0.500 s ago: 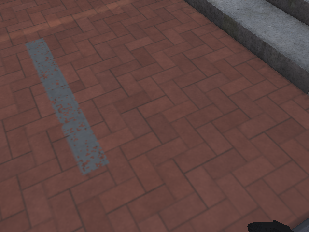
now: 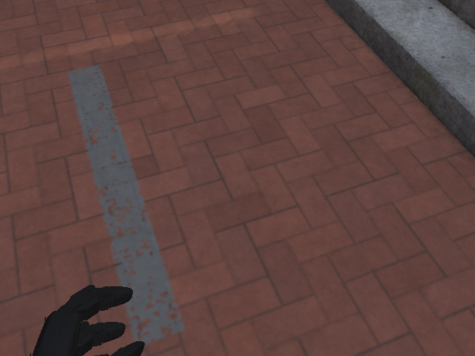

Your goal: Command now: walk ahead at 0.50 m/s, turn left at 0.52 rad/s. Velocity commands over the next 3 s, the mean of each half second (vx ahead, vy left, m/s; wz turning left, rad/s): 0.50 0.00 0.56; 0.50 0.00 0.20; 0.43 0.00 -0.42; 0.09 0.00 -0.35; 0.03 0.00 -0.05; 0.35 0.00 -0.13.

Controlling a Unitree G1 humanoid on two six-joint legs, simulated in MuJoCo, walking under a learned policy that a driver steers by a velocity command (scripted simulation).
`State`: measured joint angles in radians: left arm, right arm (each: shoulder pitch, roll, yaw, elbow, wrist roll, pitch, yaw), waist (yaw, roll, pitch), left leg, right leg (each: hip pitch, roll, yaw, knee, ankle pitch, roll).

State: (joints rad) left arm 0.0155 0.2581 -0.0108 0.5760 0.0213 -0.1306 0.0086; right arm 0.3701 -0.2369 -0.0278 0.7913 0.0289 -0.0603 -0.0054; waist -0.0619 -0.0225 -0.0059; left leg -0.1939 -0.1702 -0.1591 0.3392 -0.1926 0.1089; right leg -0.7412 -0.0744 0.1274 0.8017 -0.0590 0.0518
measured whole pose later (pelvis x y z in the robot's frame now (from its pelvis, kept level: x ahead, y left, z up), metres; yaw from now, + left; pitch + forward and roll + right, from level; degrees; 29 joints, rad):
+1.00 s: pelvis +0.49 +0.14 +0.00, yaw +23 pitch +2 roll +2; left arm 0.13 0.28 0.05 0.75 -0.01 -0.07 -0.02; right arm 0.34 -0.26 -0.05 0.77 0.00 -0.07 0.01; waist -0.05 -0.05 -0.01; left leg -0.06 -0.07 0.03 0.25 -0.24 0.05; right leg -0.72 -0.11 0.03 0.76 0.05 0.01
